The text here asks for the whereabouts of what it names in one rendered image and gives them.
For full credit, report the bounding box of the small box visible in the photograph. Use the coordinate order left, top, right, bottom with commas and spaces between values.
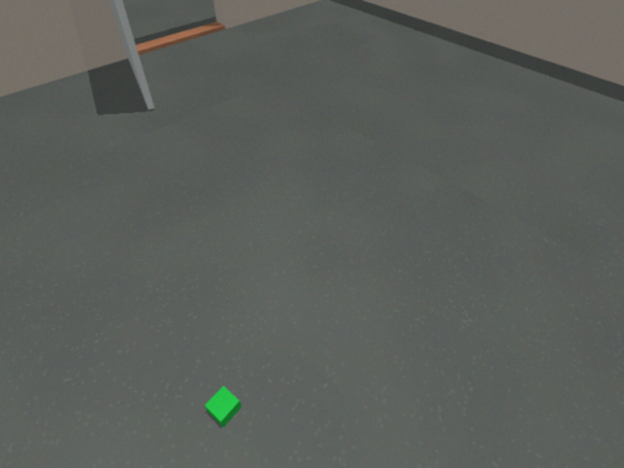
205, 386, 242, 427

